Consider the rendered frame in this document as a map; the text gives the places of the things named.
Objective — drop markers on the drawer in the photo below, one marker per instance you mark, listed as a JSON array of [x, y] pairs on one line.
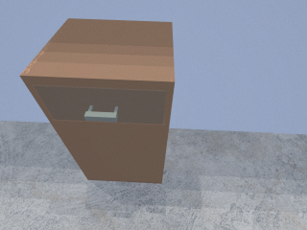
[[135, 106]]

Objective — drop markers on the handle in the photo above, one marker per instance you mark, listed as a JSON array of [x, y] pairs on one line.
[[97, 116]]

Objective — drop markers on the cabinet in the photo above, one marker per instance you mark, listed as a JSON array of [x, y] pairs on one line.
[[105, 53]]

